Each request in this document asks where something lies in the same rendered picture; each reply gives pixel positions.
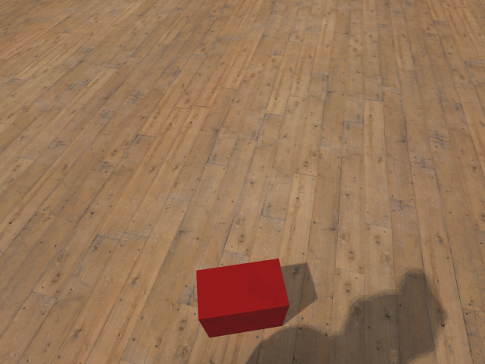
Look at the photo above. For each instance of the carton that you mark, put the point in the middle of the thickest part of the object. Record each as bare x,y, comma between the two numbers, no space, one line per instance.
240,298

